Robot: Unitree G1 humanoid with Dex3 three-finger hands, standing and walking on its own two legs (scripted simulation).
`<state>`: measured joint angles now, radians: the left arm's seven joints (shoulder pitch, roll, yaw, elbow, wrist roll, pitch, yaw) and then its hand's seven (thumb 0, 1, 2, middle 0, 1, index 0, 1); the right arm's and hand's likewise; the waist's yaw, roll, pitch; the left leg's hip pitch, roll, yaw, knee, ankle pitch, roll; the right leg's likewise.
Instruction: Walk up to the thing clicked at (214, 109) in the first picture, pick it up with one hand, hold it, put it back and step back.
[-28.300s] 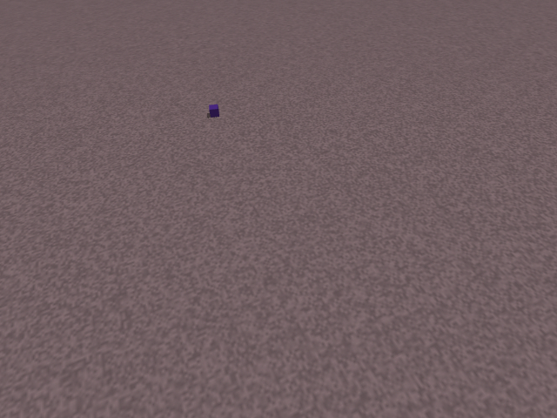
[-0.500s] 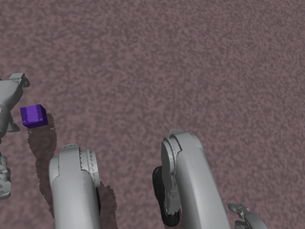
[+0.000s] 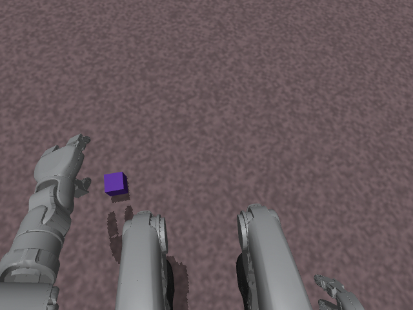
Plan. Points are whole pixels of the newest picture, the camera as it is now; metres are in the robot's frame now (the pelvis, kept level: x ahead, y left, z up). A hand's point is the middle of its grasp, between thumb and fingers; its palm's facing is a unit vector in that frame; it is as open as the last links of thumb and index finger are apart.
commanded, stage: home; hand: left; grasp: from above
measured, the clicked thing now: (116, 184) +0.45 +0.29 -0.40
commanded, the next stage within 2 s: none
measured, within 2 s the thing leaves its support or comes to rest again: neither
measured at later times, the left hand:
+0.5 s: hand (35, 249) +0.25 +0.22 +0.10, palm faces -0.02 -0.91 -0.41, open 7.4 cm
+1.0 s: hand out of the picture +0.22 +0.20 +0.24, palm faces +0.17 -0.96 -0.21, open 7.4 cm
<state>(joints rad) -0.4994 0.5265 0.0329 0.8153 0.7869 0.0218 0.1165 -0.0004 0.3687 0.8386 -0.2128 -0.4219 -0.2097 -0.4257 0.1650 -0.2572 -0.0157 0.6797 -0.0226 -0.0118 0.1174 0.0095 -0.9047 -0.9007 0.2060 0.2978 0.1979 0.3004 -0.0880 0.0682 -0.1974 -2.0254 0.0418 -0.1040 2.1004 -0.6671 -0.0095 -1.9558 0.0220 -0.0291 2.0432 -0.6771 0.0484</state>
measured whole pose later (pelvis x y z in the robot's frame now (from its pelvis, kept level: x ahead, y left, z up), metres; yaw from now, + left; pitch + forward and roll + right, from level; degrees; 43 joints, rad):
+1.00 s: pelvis +0.08 +0.00 +0.29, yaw +6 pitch +10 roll -3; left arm 0.52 0.21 0.04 -0.15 -0.06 0.47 0.02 0.01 0.90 0.90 -0.20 -0.30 -0.20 -0.30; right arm 0.31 -0.22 0.02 0.51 0.02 -0.22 -0.19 0.02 -0.91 -0.90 0.21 0.30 0.20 0.30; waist -0.05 0.06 -0.18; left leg -0.71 0.04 -0.06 1.01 -0.48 -0.02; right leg -0.64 -0.01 -0.04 0.95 -0.48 0.02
